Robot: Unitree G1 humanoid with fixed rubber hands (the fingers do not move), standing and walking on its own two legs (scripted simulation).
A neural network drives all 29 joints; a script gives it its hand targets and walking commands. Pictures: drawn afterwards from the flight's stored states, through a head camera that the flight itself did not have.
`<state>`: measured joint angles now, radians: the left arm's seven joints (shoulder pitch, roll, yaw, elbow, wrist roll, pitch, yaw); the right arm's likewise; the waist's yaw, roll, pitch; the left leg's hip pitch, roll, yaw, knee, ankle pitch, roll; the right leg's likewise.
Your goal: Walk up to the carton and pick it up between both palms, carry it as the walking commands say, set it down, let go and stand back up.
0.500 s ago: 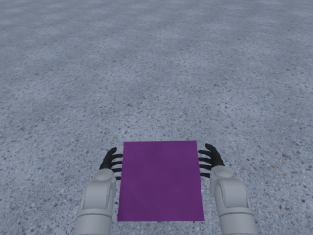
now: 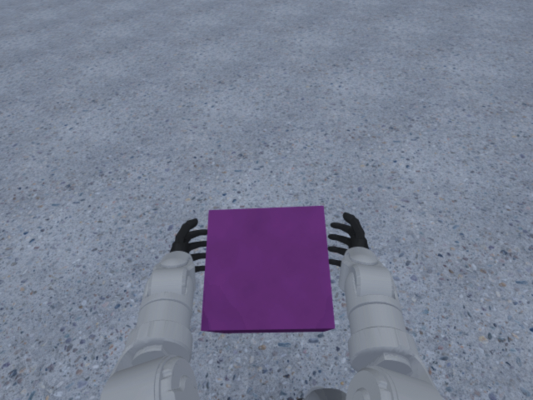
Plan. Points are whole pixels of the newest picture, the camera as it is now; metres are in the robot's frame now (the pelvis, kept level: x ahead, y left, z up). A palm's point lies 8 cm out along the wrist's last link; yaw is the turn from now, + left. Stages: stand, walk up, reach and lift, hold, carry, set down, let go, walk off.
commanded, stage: set down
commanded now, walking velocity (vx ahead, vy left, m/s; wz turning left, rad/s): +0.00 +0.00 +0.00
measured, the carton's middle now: (269, 274) +0.35 +0.00 -0.06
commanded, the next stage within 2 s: none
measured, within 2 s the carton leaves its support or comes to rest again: neither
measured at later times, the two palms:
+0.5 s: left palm (208, 258) +0.40 +0.12 -0.06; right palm (351, 274) +0.36 -0.16 -0.09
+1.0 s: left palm (209, 282) +0.41 +0.14 -0.17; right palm (336, 287) +0.38 -0.14 -0.17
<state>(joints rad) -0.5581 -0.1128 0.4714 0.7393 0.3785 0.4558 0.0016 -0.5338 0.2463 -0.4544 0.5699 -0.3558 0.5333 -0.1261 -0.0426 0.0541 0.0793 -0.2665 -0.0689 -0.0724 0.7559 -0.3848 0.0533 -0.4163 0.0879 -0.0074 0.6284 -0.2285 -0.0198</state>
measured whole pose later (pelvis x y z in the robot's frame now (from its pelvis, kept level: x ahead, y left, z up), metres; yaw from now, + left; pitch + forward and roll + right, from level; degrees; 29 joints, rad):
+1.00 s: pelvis +0.04 -0.01 -0.09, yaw +3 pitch +34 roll +1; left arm -0.54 -0.06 0.22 0.70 0.10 0.04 0.14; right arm -0.42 0.20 -0.32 0.54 -0.13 0.06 -0.22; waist -0.03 0.03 -0.17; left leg -1.23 -0.13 -0.08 1.19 -0.54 0.02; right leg -1.39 0.10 0.00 1.05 -0.24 -0.06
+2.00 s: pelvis -0.01 +0.02 -0.25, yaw +5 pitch +41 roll +3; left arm -0.97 0.03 0.19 0.83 0.01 0.15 0.25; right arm -0.88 0.02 -0.37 0.66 -0.08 0.19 -0.23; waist -0.07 0.04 -0.06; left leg -1.84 -0.18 0.06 1.84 -0.71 0.06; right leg -2.04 0.07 0.03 1.68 -0.35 -0.01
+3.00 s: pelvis -0.06 +0.01 -0.36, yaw +6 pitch +27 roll +1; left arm -1.44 0.20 0.09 0.97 -0.03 0.25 0.21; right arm -1.43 -0.26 -0.28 0.96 0.06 0.24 -0.19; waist -0.12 -0.01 0.52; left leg -1.98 -0.19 0.09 2.24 -0.73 0.05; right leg -2.18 0.04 -0.02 2.01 -0.31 -0.02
